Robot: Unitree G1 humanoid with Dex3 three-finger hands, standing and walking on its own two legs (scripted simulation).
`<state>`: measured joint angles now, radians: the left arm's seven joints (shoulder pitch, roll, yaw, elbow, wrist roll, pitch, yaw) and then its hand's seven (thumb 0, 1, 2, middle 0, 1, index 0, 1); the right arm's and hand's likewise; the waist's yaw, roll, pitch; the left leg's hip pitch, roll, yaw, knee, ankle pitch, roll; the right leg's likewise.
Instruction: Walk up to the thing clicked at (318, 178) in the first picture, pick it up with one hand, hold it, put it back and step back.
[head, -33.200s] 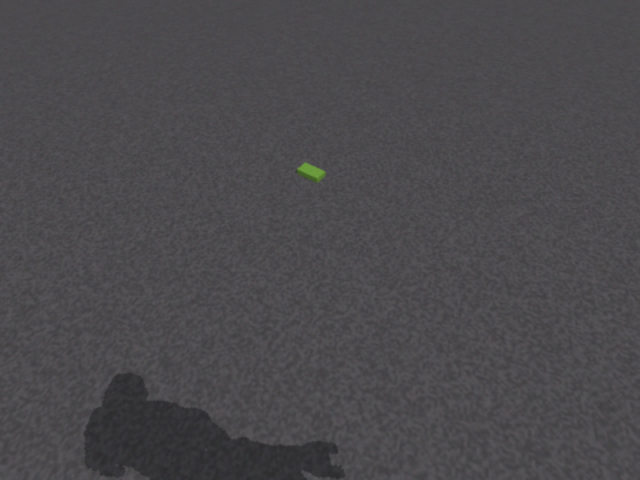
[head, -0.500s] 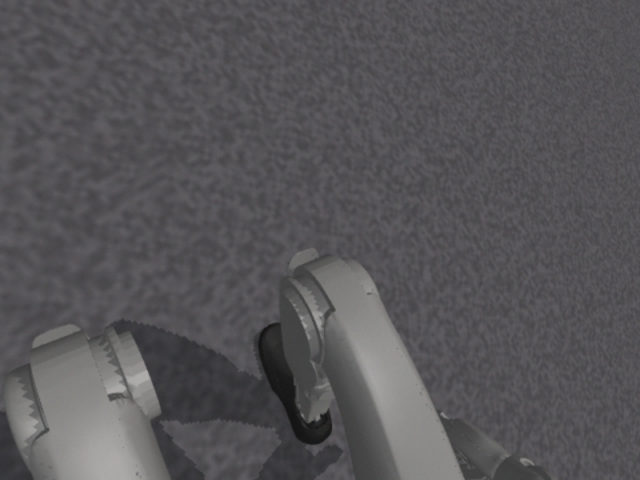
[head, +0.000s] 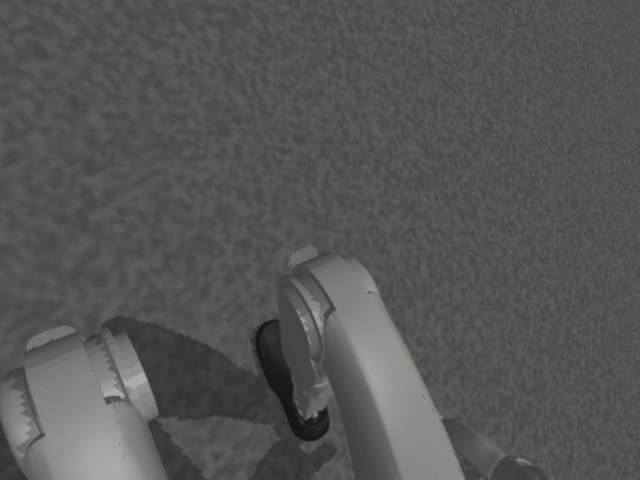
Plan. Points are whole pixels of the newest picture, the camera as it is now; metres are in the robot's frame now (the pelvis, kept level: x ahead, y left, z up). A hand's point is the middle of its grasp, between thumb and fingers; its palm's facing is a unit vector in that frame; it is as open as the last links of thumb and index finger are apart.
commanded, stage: open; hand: left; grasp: from above
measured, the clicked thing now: out of the picture +0.43 +0.33 -0.28
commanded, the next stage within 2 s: withdraw in 0.20 s
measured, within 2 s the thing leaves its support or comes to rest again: neither
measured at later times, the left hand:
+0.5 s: hand out of the picture +0.44 +0.32 -0.24, palm faces -0.39 -0.18 -0.91, open 13.7 cm
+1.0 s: hand out of the picture +0.42 +0.33 -0.07, palm faces -0.47 -0.13 -0.87, open 13.7 cm
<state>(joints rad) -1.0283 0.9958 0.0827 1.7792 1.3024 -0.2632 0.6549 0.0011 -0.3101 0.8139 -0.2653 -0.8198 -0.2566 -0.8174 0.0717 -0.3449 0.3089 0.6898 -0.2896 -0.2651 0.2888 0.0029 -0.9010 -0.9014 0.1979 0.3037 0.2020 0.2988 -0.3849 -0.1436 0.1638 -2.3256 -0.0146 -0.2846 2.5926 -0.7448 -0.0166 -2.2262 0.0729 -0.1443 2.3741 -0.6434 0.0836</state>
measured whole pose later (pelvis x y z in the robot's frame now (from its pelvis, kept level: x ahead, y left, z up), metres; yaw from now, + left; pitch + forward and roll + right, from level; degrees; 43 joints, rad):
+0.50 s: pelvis +0.00 +0.00 +0.00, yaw +0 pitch +27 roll -15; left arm -1.02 0.99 0.13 1.71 1.31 -0.25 0.66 0.00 -0.43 0.92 -0.14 -0.96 -0.14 -0.94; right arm 0.09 -0.35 0.28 0.68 -0.28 -0.26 0.28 0.00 -0.90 -0.90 0.20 0.30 0.20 0.30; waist -0.38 -0.14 0.15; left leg -2.33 -0.01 -0.28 2.58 -0.74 -0.02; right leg -2.23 0.07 -0.14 2.36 -0.64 0.07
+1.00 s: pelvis -0.01 -0.01 +0.06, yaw +8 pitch +32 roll -8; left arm -0.96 0.71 -0.02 1.35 1.14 -0.15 0.21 0.00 -0.45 0.96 -0.15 -0.96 -0.13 -0.96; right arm 0.15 -0.31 0.09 0.66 -0.10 -0.04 0.19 0.00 -0.91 -0.90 0.20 0.30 0.20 0.30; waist -0.24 0.03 -0.07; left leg -2.22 -0.02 -0.15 2.33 -0.67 -0.02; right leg -2.17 0.02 -0.05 2.22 -0.63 0.05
